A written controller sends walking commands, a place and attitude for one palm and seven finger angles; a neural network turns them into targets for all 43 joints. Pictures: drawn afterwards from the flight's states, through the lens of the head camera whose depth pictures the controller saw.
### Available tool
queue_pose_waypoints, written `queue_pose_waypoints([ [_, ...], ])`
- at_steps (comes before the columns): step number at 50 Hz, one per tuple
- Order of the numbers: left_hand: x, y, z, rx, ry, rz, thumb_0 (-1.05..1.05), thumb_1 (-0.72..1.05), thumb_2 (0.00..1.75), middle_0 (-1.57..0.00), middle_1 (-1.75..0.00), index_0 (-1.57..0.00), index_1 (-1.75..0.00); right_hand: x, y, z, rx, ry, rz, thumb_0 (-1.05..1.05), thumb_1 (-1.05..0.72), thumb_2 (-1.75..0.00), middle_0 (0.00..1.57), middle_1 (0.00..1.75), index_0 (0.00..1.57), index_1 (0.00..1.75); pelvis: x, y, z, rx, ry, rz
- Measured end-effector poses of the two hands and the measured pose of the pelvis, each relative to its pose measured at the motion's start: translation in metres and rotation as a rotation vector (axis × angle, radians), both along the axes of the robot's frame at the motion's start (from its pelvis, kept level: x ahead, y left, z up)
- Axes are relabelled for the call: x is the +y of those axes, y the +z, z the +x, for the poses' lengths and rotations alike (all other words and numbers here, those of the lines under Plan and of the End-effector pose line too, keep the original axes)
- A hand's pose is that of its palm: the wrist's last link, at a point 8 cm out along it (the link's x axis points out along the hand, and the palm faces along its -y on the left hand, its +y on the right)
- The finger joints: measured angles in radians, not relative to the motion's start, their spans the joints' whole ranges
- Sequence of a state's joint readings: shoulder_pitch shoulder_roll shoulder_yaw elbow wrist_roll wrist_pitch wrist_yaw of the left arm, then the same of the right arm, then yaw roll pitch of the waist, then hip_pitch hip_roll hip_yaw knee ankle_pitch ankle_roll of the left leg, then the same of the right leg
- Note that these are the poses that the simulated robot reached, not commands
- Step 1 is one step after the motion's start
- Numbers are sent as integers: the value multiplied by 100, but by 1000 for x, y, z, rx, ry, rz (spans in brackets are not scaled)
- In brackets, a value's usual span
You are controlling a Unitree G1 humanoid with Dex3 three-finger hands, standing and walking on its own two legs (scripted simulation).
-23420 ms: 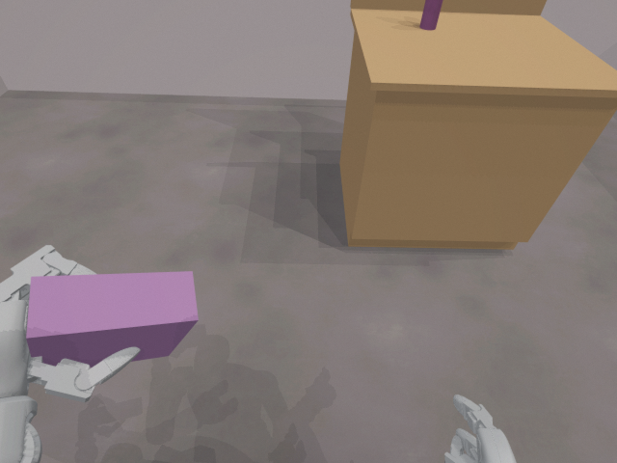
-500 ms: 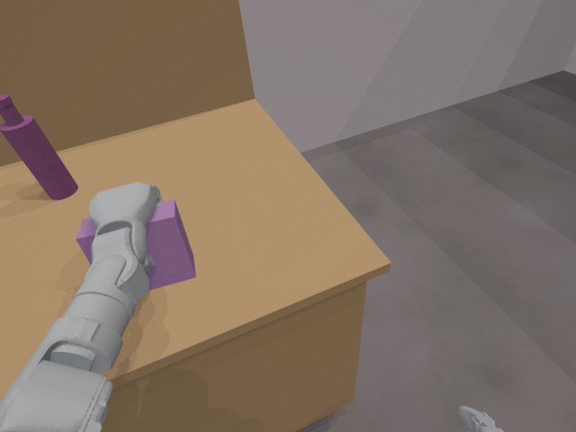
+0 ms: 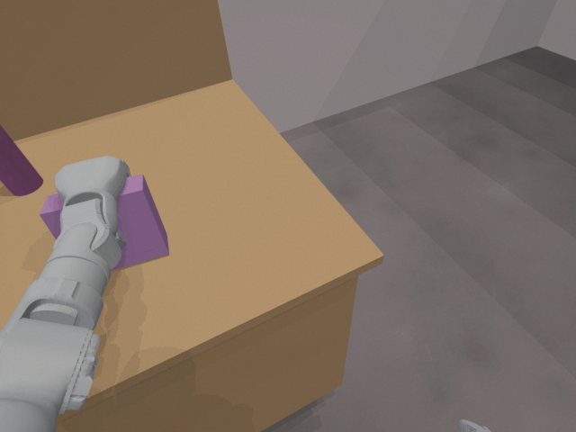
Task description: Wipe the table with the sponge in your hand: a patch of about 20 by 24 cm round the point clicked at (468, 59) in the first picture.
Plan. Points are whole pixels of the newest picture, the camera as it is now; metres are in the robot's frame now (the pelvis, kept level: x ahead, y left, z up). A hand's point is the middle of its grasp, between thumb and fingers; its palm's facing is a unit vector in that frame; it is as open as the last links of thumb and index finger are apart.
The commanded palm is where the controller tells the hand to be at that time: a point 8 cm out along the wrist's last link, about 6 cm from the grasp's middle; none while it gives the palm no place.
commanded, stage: wipe forward along the third lane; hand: left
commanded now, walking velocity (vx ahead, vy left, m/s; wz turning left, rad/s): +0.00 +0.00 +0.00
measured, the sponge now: (117, 237) +0.39 +0.29 +0.06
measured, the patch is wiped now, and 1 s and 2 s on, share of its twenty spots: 1.00 1.00 1.00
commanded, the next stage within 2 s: wipe back along the third lane in 0.22 s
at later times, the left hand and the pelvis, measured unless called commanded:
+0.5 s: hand (102, 196) +0.44 +0.31 +0.11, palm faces -0.08 +0.00 -1.00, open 9.7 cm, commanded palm +0.41 +0.30 +0.14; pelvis +0.02 +0.04 +0.00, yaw -1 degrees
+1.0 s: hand (99, 208) +0.41 +0.30 +0.11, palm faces +0.08 +0.00 -1.00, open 9.6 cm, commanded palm +0.36 +0.27 +0.14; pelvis +0.05 +0.07 +0.01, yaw +0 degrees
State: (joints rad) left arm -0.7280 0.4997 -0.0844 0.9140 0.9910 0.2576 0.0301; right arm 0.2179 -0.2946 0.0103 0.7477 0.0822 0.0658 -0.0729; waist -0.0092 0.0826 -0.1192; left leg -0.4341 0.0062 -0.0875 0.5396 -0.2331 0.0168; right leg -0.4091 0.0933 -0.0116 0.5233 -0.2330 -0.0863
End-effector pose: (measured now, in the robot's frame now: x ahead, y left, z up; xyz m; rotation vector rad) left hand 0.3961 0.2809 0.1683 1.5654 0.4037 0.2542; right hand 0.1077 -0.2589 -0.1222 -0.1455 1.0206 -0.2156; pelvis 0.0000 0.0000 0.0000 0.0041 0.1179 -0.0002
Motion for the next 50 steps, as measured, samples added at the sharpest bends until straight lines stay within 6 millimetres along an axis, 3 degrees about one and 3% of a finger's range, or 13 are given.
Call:
queue_pose_waypoints([
  [19, 23, 1, 30, 1, -6, -8, 1, -59, 113, -82, -134, -85, -135, 24, 7, 5, 27, -16, -16, 1, -91, -90, 20, 30, 20, 30, 27, 3, 12, 29, -7, -14],
  [27, 24, -4, 25, -46, -29, -1, 1, -58, 113, -81, -135, -84, -136, 45, 9, 17, 21, -5, 8, 1, -91, -90, 20, 30, 20, 30, 43, 5, 20, 20, -14, -16],
  [33, 22, -5, 15, -102, -27, 3, 1, -56, 112, -79, -136, -82, -138, 67, 13, 45, -19, 39, 38, 1, -91, -90, 20, 30, 20, 30, 52, 7, 26, -2, -6, -16],
  [50, 14, -2, -9, -173, 9, -4, 1, -47, 105, -73, -138, -78, -140, 116, 50, 156, -222, 196, 110, 1, -91, -90, 20, 30, 20, 30, 66, 7, 49, -47, 7, -19],
])
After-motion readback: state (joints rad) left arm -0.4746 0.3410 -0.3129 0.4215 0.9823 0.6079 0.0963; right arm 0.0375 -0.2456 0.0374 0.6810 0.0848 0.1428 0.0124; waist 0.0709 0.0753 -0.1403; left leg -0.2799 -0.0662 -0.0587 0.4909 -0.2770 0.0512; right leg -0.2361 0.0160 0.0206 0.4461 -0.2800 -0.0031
